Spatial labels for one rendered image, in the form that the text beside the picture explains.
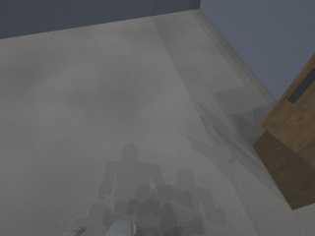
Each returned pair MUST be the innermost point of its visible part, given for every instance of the robot left hand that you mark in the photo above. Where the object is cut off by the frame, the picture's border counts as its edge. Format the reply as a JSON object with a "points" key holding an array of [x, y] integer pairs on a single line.
{"points": [[76, 230]]}

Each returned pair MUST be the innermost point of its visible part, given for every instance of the left robot thigh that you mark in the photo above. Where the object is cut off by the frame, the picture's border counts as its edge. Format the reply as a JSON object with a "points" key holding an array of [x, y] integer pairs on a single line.
{"points": [[122, 227]]}

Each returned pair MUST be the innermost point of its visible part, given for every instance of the cupboard door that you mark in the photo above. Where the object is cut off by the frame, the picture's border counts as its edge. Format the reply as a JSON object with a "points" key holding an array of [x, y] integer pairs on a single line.
{"points": [[294, 123]]}

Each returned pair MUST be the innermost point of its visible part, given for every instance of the handle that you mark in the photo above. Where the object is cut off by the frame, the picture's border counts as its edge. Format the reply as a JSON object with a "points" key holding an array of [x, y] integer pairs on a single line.
{"points": [[308, 80]]}

